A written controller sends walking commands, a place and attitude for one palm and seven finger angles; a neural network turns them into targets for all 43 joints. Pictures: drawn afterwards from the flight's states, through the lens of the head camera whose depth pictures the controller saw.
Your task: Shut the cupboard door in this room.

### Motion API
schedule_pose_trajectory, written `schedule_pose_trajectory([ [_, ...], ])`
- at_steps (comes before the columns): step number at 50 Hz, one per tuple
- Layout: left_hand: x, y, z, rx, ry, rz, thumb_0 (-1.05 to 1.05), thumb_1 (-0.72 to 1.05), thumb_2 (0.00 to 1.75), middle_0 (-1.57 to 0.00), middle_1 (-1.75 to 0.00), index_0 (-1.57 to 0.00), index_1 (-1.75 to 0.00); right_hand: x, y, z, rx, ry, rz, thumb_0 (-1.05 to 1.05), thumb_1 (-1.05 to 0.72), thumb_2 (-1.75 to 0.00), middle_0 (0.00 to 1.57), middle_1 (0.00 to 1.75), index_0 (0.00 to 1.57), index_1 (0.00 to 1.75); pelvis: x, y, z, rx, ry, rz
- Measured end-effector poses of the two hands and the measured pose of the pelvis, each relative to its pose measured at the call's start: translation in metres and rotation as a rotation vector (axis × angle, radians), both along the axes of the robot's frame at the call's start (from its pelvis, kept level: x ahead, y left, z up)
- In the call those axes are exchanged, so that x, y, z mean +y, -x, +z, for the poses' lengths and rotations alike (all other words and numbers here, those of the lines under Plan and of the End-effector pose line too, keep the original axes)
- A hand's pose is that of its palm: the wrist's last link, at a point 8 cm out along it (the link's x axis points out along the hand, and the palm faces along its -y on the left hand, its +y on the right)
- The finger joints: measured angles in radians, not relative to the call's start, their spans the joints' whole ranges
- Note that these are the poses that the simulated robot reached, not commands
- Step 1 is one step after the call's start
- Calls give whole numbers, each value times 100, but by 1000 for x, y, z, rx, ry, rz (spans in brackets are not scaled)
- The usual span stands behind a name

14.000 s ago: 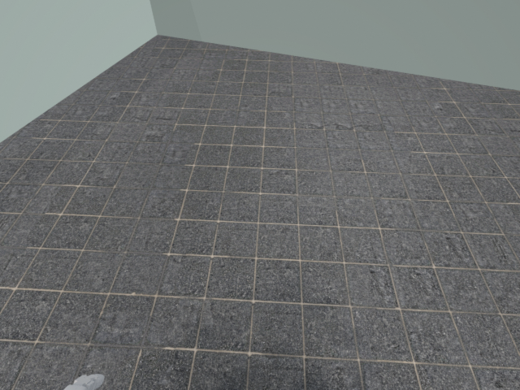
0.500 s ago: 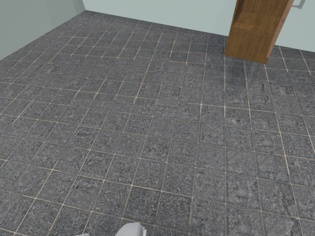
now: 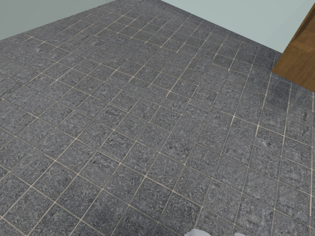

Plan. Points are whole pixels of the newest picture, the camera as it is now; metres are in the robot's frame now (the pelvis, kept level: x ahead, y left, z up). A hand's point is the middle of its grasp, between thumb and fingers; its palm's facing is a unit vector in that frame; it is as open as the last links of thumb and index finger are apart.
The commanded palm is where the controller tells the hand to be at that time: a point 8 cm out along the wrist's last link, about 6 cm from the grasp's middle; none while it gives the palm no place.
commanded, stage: turn or walk to find it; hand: left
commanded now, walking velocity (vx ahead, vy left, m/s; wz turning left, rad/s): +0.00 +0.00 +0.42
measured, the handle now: out of the picture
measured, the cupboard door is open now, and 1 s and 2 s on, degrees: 89 89 89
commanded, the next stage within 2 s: none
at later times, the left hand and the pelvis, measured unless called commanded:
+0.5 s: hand out of the picture +0.01 +0.15 -0.16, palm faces +0.25 -0.94 -0.25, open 7.4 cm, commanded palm none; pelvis +0.00 -0.05 +0.00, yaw +14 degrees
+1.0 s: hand out of the picture -0.02 +0.20 -0.16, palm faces +0.44 -0.86 -0.27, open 7.4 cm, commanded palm none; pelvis -0.01 -0.03 +0.00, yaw +25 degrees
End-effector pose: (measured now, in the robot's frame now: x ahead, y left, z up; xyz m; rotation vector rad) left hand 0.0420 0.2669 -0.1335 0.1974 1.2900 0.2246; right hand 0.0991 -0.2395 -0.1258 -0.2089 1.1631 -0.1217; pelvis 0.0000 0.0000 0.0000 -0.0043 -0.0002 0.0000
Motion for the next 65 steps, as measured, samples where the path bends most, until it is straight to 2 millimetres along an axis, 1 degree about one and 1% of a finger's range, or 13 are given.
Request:
schedule_pose_trajectory([
  [5,-21,-32,10,-110,-16,-12,1,91,90,-20,-30,-20,-29,-16,10,-14,36,-27,0,0,-91,-90,20,30,20,30,-18,-1,-4,-2,-13,41],
  [8,-37,-41,12,-166,-39,-20,1,91,90,-20,-30,-20,-30,-33,14,-29,55,-45,-4,1,-90,-90,20,30,20,30,-33,-2,-13,1,-26,63],
  [11,-52,-36,18,-185,-45,-5,0,91,90,-20,-30,-20,-30,-48,17,-35,88,-42,4,1,-91,-90,20,30,20,30,-42,-1,-12,-6,-26,105],
  [18,-72,-1,21,-131,-23,84,1,91,90,-20,-30,-20,-30,-63,19,-26,158,-28,64,1,-91,-90,20,30,20,30,-52,-2,-1,-9,-39,180],
  [25,-71,49,7,-54,12,191,1,91,90,-21,-30,-20,-30,-49,2,-18,181,2,155,1,-91,-90,20,30,19,30,-47,1,0,-2,-32,248],
  [32,-41,111,-23,30,41,320,1,91,90,-21,-30,-20,-30,-1,-39,-12,63,34,276,1,-91,-90,20,30,19,30,-23,11,-15,1,-4,315],
  [35,-31,126,-23,72,40,351,1,91,90,-20,-30,-20,-30,16,-48,-4,20,34,309,1,-91,-90,20,30,20,30,-18,15,-11,-3,0,327],
  [39,-22,127,-11,44,34,376,1,91,90,-20,-30,-20,-29,30,-52,4,11,29,342,0,-91,-90,20,30,20,30,-13,17,-2,-3,11,356],
  [44,-20,113,0,-22,10,389,1,91,90,-20,-30,-20,-29,34,-52,3,21,9,366,0,-91,-90,20,30,20,30,-16,17,2,2,8,392],
  [48,-26,95,6,-73,-11,386,1,91,90,-20,-30,-20,-29,24,-50,-6,45,-6,370,0,-91,-90,20,30,20,30,-26,15,1,4,2,424],
  [53,-46,79,10,-144,-53,384,1,91,90,-20,-30,-20,-30,0,-52,-27,84,-26,372,1,-91,-90,20,30,20,30,-46,9,-10,8,-16,465],
  [59,-75,98,17,-139,-47,449,1,91,90,-20,-30,-20,-30,-17,-57,-27,135,-6,415,1,-91,-90,20,30,20,30,-56,9,-4,-6,-27,536],
  [65,-92,132,10,-89,-10,524,1,91,90,-20,-30,-20,-30,-11,-63,-20,157,20,482,1,-91,-90,20,30,20,30,-57,14,-1,-5,-33,598],
])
